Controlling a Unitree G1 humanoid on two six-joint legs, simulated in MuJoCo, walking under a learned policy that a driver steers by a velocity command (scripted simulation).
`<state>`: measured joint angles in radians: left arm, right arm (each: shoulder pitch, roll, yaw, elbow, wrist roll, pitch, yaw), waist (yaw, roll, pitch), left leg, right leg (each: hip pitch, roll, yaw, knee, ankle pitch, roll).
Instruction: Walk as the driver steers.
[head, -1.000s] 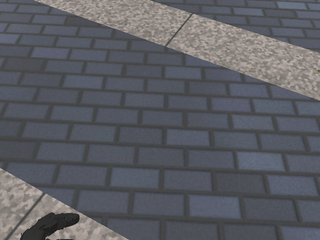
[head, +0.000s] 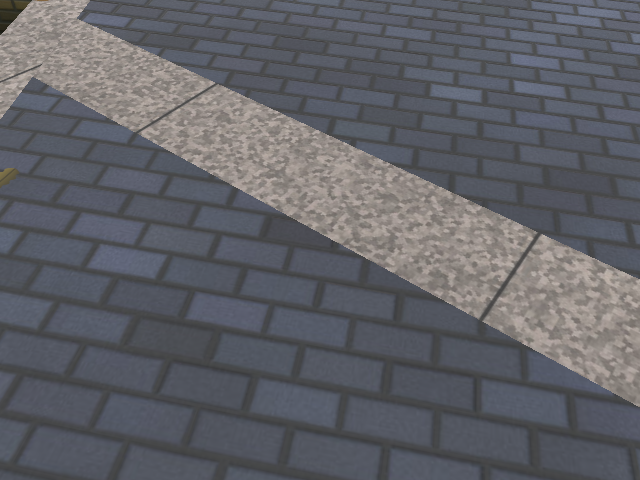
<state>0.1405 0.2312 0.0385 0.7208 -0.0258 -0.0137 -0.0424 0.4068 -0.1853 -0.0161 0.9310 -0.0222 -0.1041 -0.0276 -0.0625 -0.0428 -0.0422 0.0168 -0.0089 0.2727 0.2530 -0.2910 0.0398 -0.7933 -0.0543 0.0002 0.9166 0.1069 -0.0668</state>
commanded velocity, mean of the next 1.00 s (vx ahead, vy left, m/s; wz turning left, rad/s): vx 0.46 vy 0.00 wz -0.57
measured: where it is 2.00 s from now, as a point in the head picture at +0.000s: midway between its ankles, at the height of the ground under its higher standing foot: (365, 440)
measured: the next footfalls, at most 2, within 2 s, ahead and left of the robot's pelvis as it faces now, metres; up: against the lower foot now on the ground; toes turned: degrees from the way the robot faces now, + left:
right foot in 0.18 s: +0.27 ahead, -0.10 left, +0.00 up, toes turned -10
left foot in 0.64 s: +0.61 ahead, +0.03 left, +0.00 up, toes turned -26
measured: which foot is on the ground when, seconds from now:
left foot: down 0.00-0.20, up 0.22-0.62, down 0.64-1.00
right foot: up 0.00-0.16, down 0.18-0.64, up 0.66-1.00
